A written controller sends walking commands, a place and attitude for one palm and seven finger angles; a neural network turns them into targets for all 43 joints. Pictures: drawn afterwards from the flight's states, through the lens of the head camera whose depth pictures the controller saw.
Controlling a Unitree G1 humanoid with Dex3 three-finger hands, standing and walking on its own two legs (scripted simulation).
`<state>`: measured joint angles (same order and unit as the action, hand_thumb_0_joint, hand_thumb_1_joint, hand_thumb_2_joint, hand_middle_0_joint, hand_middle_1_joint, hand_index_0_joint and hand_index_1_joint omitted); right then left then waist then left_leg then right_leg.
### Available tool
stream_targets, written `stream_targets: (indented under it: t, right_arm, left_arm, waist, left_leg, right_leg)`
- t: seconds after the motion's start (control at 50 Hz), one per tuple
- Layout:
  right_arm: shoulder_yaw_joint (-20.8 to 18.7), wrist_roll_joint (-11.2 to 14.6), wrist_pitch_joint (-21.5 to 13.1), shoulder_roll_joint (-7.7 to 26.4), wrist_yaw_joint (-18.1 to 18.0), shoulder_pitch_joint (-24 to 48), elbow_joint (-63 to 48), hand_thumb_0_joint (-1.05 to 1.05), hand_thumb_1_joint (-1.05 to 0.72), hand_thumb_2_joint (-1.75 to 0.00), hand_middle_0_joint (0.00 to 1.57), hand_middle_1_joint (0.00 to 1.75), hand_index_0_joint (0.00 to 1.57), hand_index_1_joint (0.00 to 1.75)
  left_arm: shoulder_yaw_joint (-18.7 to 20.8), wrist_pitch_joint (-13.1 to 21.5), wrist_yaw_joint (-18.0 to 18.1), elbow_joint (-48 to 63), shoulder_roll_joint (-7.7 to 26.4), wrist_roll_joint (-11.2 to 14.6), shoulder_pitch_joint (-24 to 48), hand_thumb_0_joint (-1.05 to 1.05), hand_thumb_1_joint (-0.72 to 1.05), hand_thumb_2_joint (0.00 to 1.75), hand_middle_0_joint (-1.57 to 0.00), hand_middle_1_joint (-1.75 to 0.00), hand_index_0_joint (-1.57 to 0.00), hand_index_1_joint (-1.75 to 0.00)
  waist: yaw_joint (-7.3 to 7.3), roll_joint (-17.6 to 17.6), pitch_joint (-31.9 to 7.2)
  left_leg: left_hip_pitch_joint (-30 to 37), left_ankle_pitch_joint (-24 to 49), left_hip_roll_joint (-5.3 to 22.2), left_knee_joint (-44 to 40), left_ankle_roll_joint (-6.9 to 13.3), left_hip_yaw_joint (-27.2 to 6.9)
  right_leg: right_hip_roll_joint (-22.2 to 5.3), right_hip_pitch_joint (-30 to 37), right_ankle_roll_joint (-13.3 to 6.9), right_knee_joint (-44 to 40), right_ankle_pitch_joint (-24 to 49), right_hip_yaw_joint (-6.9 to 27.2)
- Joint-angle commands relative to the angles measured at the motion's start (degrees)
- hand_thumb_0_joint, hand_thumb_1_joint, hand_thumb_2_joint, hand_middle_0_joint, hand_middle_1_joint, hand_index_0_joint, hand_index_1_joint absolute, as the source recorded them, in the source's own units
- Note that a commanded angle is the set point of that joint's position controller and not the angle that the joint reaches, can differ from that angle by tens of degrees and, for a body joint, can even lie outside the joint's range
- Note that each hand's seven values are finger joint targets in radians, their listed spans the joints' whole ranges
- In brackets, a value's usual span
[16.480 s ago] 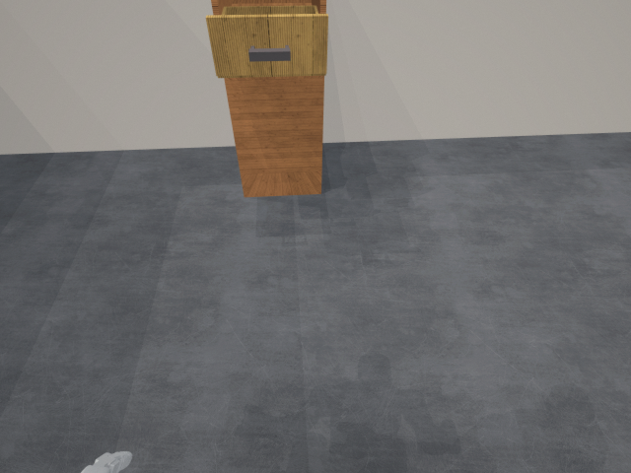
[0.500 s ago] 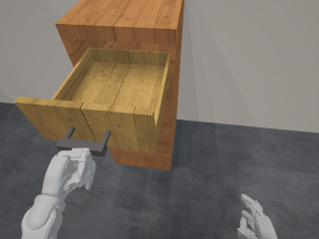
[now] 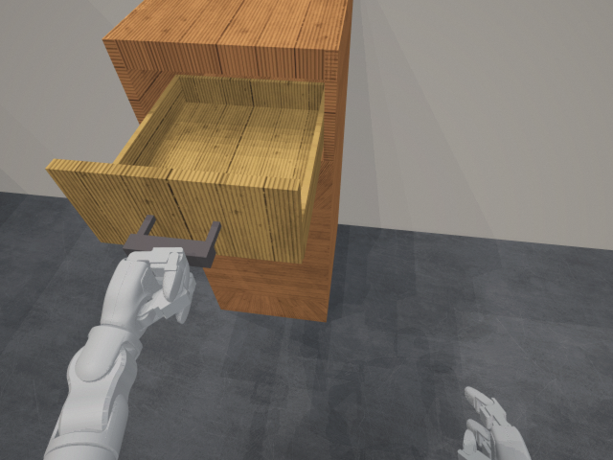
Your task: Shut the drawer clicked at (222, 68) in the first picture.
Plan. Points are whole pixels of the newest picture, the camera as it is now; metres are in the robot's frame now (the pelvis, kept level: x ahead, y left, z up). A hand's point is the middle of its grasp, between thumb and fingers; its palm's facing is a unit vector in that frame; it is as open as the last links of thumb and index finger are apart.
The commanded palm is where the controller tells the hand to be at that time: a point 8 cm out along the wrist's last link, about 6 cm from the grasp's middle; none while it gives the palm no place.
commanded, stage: push the drawer shut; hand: left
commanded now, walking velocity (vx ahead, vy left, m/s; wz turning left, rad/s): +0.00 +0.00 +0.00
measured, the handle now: (176, 237) +0.39 +0.20 +0.07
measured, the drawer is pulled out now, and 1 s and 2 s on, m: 0.25 0.13 0.00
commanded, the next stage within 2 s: none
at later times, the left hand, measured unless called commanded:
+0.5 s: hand (200, 254) +0.36 +0.16 +0.07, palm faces -0.11 -0.99 -0.05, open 3.2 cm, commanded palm +0.35 +0.21 +0.08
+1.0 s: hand (216, 218) +0.42 +0.15 +0.08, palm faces -0.11 -0.99 -0.05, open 3.3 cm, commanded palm +0.41 +0.20 +0.08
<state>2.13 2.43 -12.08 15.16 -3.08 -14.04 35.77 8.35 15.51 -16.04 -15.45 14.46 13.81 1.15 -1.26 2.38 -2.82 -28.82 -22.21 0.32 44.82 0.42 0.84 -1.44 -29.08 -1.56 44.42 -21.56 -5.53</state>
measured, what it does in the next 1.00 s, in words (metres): stands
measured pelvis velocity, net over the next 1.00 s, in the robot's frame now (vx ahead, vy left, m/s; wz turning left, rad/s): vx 0.00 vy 0.00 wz -0.02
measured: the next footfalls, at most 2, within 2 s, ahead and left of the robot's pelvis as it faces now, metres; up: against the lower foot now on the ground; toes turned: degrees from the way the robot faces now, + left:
none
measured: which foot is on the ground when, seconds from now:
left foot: down 0.00-1.00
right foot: down 0.00-1.00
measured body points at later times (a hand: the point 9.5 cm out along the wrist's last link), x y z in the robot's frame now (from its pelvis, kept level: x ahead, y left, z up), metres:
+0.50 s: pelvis -0.01 +0.01 +0.00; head +0.04 +0.00 +0.45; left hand +0.36 +0.21 +0.08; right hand +0.11 -0.24 -0.11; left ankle +0.01 +0.11 -0.71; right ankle +0.01 -0.10 -0.71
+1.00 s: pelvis +0.00 +0.00 +0.00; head +0.06 +0.00 +0.44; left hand +0.42 +0.20 +0.08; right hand +0.06 -0.26 -0.12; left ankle +0.01 +0.11 -0.71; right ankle +0.01 -0.10 -0.71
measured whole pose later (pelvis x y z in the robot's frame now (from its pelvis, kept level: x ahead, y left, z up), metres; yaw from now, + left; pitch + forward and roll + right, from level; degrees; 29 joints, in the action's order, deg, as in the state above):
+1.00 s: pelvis +0.00 +0.00 +0.00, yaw -1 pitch +10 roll +0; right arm 1.6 1.8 -3.7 15.3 -1.6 -18.6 37.8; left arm 12.4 20.4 -13.8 -49.7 17.7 9.8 33.2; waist -4.6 1.3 -2.8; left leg -34.1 -21.9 0.9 45.7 0.8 2.0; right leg -0.8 -34.7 -1.4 44.9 -20.4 -4.3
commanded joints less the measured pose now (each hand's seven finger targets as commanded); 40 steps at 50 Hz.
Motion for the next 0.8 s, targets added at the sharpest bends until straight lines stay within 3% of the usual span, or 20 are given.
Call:
stream_targets:
  t: [0.0, 0.06, 0.1, 0.18, 0.22, 0.26, 0.32, 0.34, 0.36, 0.4, 0.48, 0.54, 0.58, 0.6, 0.7, 0.78]
  right_arm:
    - [-2.9, 0.1, -2.5, 7.0, -0.1, 2.7, -8.1, 0.00, -0.90, -0.90, 0.20, 0.30, 0.20, 0.30]
    - [-2.8, 0.3, -1.9, 6.9, -0.1, 2.7, -7.8, 0.00, -0.90, -0.90, 0.20, 0.30, 0.20, 0.30]
    - [-2.7, 0.2, -1.3, 7.4, -0.2, 2.4, -7.4, 0.00, -0.90, -0.90, 0.20, 0.30, 0.20, 0.30]
    - [-2.8, 0.4, -0.8, 7.0, -0.2, 2.3, -7.4, 0.00, -0.90, -0.90, 0.20, 0.30, 0.20, 0.30]
    - [-2.8, 0.3, -0.4, 7.3, -0.2, 1.7, -6.9, 0.00, -0.90, -0.90, 0.20, 0.30, 0.20, 0.30]
    - [-2.9, 0.3, 0.0, 7.3, -0.3, 1.4, -6.6, 0.00, -0.90, -0.90, 0.20, 0.30, 0.20, 0.30]
    - [-2.7, 0.4, 0.5, 7.3, -0.2, 0.8, -6.3, 0.00, -0.90, -0.90, 0.20, 0.30, 0.20, 0.30]
    - [-2.8, 0.4, 0.7, 7.6, -0.2, 0.4, -5.9, 0.00, -0.90, -0.90, 0.20, 0.30, 0.20, 0.30]
    - [-2.8, 0.4, 0.9, 7.5, -0.2, 0.4, -5.9, 0.00, -0.90, -0.90, 0.20, 0.30, 0.20, 0.30]
    - [-2.9, 0.3, 1.1, 7.8, -0.1, -0.3, -5.7, 0.00, -0.90, -0.90, 0.20, 0.30, 0.20, 0.30]
    - [-3.1, 0.1, 1.9, 7.7, 0.2, -1.5, -5.3, 0.00, -0.90, -0.90, 0.20, 0.30, 0.20, 0.30]
    - [-3.0, 0.0, 2.6, 7.7, 0.6, -2.6, -5.1, 0.00, -0.90, -0.90, 0.20, 0.30, 0.20, 0.30]
    - [-3.2, -0.1, 3.1, 7.8, 0.7, -3.0, -4.9, 0.00, -0.90, -0.90, 0.20, 0.30, 0.20, 0.30]
    - [-3.1, -0.2, 3.4, 8.0, 0.7, -3.4, -4.9, 0.00, -0.90, -0.90, 0.20, 0.30, 0.20, 0.30]
    - [-3.2, -0.2, 4.4, 7.8, 1.0, -4.3, -4.9, 0.00, -0.90, -0.90, 0.20, 0.30, 0.20, 0.30]
    - [-3.3, -0.3, 5.3, 7.8, 1.1, -5.6, -4.2, 0.00, -0.90, -0.90, 0.20, 0.30, 0.20, 0.30]
  left_arm:
    - [3.9, 3.9, 1.4, 11.8, 8.6, 0.7, 18.4, 0.00, 0.90, 0.90, -1.40, -1.60, -1.40, -1.60]
    - [3.2, 3.9, 1.5, 10.1, 8.1, 0.7, 22.4, 0.00, 0.90, 0.90, -1.40, -1.60, -1.40, -1.60]
    - [4.5, 4.0, 1.8, 7.5, 9.9, 0.4, 23.5, 0.00, 0.90, 0.90, -1.40, -1.60, -1.40, -1.60]
    - [3.8, 4.4, 1.8, 5.6, 8.5, 0.4, 27.4, 0.00, 0.90, 0.90, -1.40, -1.60, -1.40, -1.60]
    - [4.2, 4.3, 2.0, 3.0, 9.2, 0.3, 29.3, 0.00, 0.90, 0.90, -1.40, -1.60, -1.40, -1.60]
    - [4.1, 4.7, 2.1, 2.8, 9.8, 0.1, 33.1, 0.00, 0.90, 0.90, -1.40, -1.60, -1.40, -1.60]
    - [2.2, 4.8, 2.4, -0.8, 7.9, -0.4, 35.5, 0.00, 0.90, 0.90, -1.40, -1.60, -1.40, -1.60]
    - [1.9, 4.9, 2.5, -1.4, 8.2, -0.6, 38.6, 0.00, 0.90, 0.90, -1.40, -1.60, -1.40, -1.60]
    - [1.2, 4.9, 2.5, -2.3, 7.6, -0.7, 40.2, 0.00, 0.90, 0.90, -1.40, -1.60, -1.40, -1.60]
    - [1.8, 5.3, 2.8, -4.0, 8.8, -1.2, 41.5, 0.00, 0.90, 0.90, -1.40, -1.60, -1.40, -1.60]
    - [2.0, 5.8, 2.9, -6.5, 8.8, -1.6, 44.7, 0.00, 0.90, 0.90, -1.40, -1.60, -1.40, -1.60]
    - [1.7, 6.0, 3.2, -9.0, 8.1, -1.8, 46.2, 0.00, 0.90, 0.90, -1.40, -1.60, -1.40, -1.60]
    - [3.1, 6.2, 3.5, -10.7, 9.8, -2.1, 46.8, 0.00, 0.90, 0.90, -1.40, -1.60, -1.40, -1.60]
    - [3.7, 6.3, 3.5, -11.7, 10.7, -2.2, 47.5, 0.00, 0.90, 0.90, -1.40, -1.60, -1.40, -1.60]
    - [3.6, 7.1, 3.3, -14.3, 10.4, -2.6, 50.3, 0.00, 0.90, 0.90, -1.40, -1.60, -1.40, -1.60]
    - [5.1, 7.5, 3.4, -17.4, 12.0, -2.7, 54.2, 0.00, 0.90, 0.90, -1.40, -1.60, -1.40, -1.60]
  waist:
    - [-1.34, -2.1, -13.9]
    - [-2.07, -1.3, -12.8]
    - [-2.08, -2.6, -11.3]
    - [-2.01, -0.7, -13.1]
    - [-2.31, -2.0, -13.0]
    - [-2.58, -1.0, -14.4]
    - [-3.13, -1.0, -13.2]
    - [-3.70, -1.7, -13.3]
    - [-3.75, -0.7, -13.3]
    - [-3.65, -1.9, -13.9]
    - [-3.51, -0.9, -17.2]
    - [-3.59, -1.1, -17.6]
    - [-3.42, -1.2, -17.6]
    - [-3.66, -3.5, -17.6]
    - [-3.85, -0.5, -18.1]
    - [-4.49, -2.5, -18.4]
  left_leg:
    - [5.2, 11.0, -0.4, -6.7, 0.7, -1.8]
    - [5.1, 9.0, -0.6, -6.8, 0.7, -1.5]
    - [3.9, 7.8, -0.4, -7.2, 0.7, -1.7]
    - [5.4, 7.8, -0.5, -7.5, 0.5, -1.7]
    - [4.8, 7.3, -0.3, -7.4, 0.6, -1.9]
    - [5.5, 7.4, -0.4, -7.4, 0.6, -2.0]
    - [5.5, 6.4, -0.3, -7.6, 0.5, -2.3]
    - [5.5, 6.0, -0.2, -7.6, 0.5, -2.7]
    - [5.7, 5.7, -0.3, -7.5, 0.5, -2.6]
    - [5.4, 5.8, -0.1, -7.5, 0.6, -3.0]
    - [6.6, 7.8, -0.3, -7.1, 0.4, -2.9]
    - [6.6, 9.3, -0.2, -6.9, 0.4, -3.1]
    - [5.7, 9.5, -0.3, -6.8, 0.4, -2.7]
    - [4.8, 9.4, -0.2, -6.7, 0.6, -2.9]
    - [5.3, 11.2, -0.2, -6.2, 0.5, -2.2]
    - [3.4, 10.9, -0.4, -5.7, 0.7, -1.8]
  right_leg:
    - [0.5, 6.9, 0.9, -6.7, 12.3, 3.9]
    - [0.5, 5.7, 1.0, -7.5, 10.6, 4.3]
    - [0.6, 5.3, 0.9, -7.8, 8.8, 4.2]
    - [0.7, 4.9, 0.7, -7.4, 8.9, 4.1]
    - [0.8, 4.9, 0.8, -7.6, 8.4, 4.3]
    - [0.8, 4.8, 0.7, -7.3, 8.6, 4.3]
    - [1.0, 3.0, 0.6, -7.3, 7.2, 3.9]
    - [1.0, 2.4, 0.6, -7.1, 6.9, 3.8]
    - [1.0, 1.9, 0.5, -7.2, 6.6, 3.9]
    - [1.2, 1.8, 0.5, -6.7, 6.2, 3.7]
    - [1.3, 2.6, 0.3, -6.2, 8.7, 3.8]
    - [1.4, 2.5, 0.2, -5.7, 10.3, 3.6]
    - [1.4, 3.1, 0.3, -5.8, 11.0, 3.9]
    - [1.6, 3.6, 0.4, -5.7, 10.9, 3.9]
    - [1.7, 3.1, 0.2, -5.2, 13.1, 4.1]
    - [1.7, 4.1, 0.4, -5.3, 14.2, 4.7]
